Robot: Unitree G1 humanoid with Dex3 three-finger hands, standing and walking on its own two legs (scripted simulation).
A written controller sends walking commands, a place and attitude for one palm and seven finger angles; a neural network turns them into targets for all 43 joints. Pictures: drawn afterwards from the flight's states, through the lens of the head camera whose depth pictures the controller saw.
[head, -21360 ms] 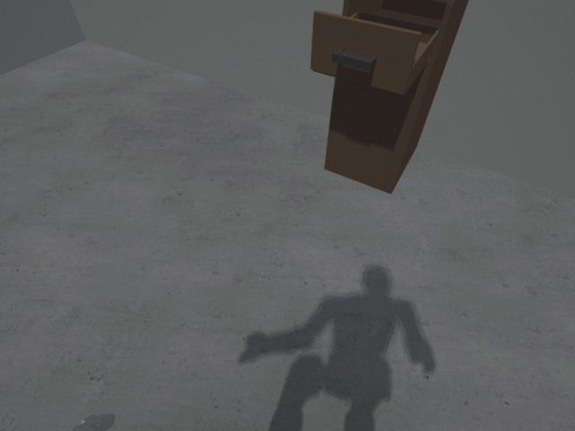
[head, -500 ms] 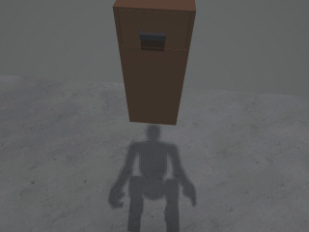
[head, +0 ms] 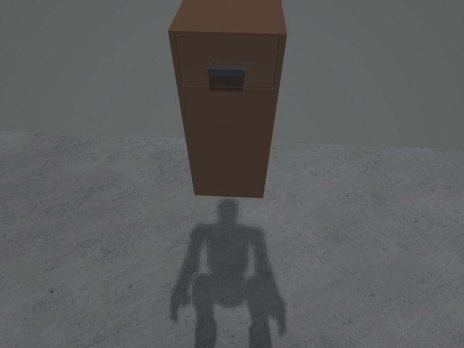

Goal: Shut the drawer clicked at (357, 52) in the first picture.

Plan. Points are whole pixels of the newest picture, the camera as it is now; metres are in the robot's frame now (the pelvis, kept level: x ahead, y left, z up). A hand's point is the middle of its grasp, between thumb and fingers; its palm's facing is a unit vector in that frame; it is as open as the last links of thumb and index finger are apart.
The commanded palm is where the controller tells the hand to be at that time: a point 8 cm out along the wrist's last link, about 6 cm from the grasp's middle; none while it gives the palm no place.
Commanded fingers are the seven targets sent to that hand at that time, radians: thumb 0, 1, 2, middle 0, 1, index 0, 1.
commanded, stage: let the arm hang, fingers relaxed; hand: left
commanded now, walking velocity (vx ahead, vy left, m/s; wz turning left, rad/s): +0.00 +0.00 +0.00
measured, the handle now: (226, 67) +0.95 +0.06 +0.00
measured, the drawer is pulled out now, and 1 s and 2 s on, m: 0.00 0.00 0.00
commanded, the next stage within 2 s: look to check the result in 0.20 s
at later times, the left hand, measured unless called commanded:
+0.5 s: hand out of the picture -0.03 +0.15 -0.18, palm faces +0.02 -0.99 -0.16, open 7.4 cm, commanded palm none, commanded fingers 0.00 0.90 0.90 -0.20 -0.30 -0.20 -0.30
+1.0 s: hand out of the picture -0.01 +0.15 -0.17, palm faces +0.01 -0.98 -0.18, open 7.4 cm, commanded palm none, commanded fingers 0.00 0.90 0.90 -0.20 -0.30 -0.20 -0.30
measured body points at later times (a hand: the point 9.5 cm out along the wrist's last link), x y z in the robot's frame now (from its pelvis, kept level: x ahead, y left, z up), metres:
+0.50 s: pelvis +0.00 +0.00 +0.00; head +0.01 -0.01 +0.45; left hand -0.02 +0.21 -0.16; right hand -0.04 -0.20 -0.17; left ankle +0.01 +0.10 -0.74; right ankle -0.02 -0.12 -0.74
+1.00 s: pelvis +0.00 -0.01 +0.00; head +0.02 -0.02 +0.45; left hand -0.01 +0.20 -0.16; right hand -0.02 -0.21 -0.17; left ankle +0.01 +0.10 -0.74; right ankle -0.02 -0.12 -0.74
